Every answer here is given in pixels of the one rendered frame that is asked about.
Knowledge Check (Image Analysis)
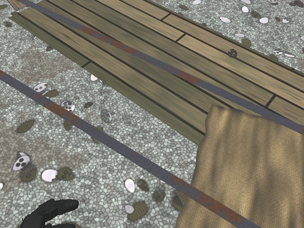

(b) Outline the left robot hand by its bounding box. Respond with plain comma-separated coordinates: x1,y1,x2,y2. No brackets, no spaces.
20,199,79,228

